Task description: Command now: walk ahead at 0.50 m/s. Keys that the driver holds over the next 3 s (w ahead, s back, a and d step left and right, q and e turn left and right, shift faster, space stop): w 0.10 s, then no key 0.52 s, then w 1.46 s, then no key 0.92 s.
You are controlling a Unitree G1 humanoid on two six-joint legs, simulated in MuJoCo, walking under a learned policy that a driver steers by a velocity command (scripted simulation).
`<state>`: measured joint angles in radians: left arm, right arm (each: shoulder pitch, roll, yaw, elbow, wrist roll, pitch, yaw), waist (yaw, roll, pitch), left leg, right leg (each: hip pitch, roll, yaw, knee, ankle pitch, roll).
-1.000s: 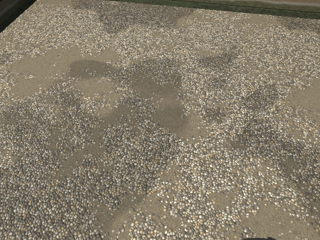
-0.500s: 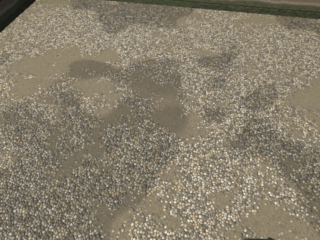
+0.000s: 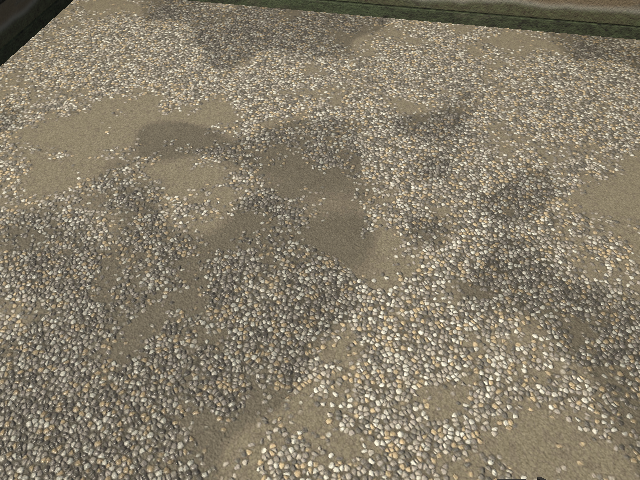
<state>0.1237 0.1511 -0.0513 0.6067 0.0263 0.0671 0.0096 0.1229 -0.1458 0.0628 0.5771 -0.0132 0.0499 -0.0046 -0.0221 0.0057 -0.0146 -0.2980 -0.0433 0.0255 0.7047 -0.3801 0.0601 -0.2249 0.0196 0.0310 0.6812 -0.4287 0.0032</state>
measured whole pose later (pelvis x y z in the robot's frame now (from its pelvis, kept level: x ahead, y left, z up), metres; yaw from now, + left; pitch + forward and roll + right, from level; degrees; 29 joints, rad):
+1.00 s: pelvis +0.01 +0.00 +0.01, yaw -1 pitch -1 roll +0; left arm 0.12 0.15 -0.05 0.63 0.03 0.09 0.01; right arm 0.12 -0.14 0.06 0.61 -0.02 0.04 0.02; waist -0.02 0.00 -0.01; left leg -0.23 -0.05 0.04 0.56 -0.31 0.07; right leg -0.17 0.01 0.05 0.55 -0.36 0.01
